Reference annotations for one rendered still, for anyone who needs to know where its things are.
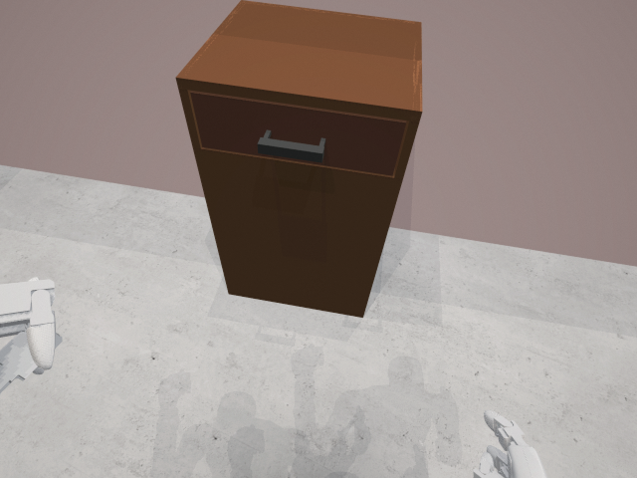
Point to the handle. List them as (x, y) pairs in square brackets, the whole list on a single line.
[(289, 149)]

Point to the robot right hand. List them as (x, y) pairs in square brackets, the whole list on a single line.
[(522, 461)]

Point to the cabinet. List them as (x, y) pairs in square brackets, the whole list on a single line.
[(291, 232)]

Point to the robot left hand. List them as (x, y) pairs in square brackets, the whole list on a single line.
[(25, 311)]

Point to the drawer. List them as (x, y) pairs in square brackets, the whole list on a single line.
[(352, 141)]

